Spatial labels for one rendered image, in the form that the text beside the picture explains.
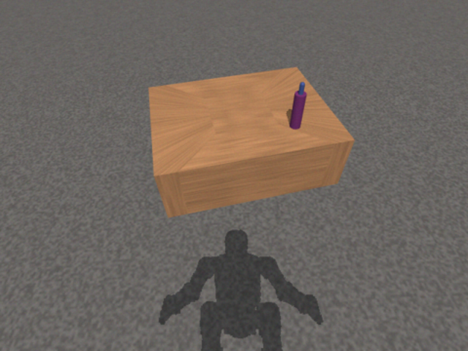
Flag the bottle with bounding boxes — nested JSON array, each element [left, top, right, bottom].
[[290, 82, 306, 129]]

